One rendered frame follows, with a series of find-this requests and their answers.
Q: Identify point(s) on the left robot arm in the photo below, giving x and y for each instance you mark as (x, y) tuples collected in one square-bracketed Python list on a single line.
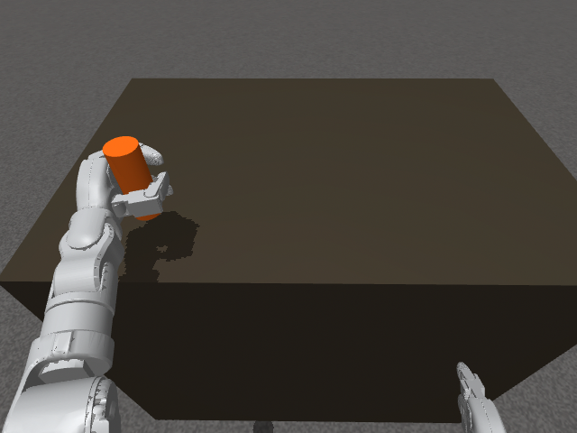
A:
[(61, 390)]

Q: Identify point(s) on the right robot hand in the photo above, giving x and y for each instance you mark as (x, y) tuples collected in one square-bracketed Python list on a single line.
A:
[(479, 414)]

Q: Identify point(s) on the can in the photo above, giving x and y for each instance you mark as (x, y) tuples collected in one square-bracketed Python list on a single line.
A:
[(125, 158)]

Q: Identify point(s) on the left robot hand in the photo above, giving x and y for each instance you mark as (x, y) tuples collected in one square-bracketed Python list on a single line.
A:
[(98, 187)]

